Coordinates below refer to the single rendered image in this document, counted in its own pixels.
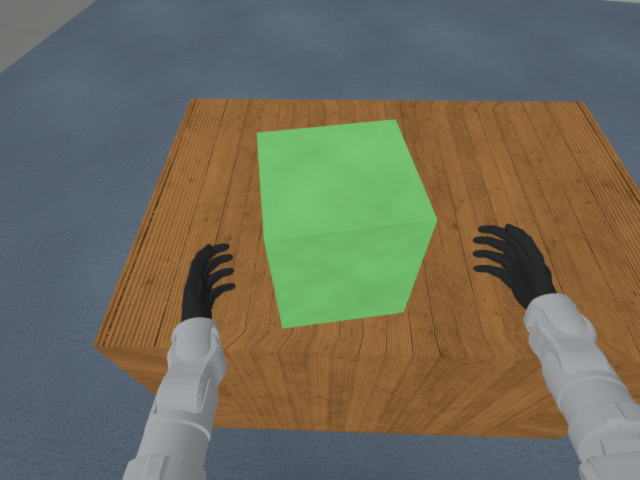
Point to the right robot forearm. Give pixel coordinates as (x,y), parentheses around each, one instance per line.
(602,416)

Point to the left robot forearm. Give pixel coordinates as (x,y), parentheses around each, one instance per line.
(180,422)

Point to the right robot hand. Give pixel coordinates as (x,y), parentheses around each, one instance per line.
(524,270)

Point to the carton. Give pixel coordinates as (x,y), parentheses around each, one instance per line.
(346,220)

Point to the left robot hand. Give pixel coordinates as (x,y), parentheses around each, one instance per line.
(198,295)

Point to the robot right upper arm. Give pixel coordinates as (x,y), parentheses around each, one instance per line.
(621,466)

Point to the pedestal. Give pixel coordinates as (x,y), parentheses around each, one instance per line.
(457,361)

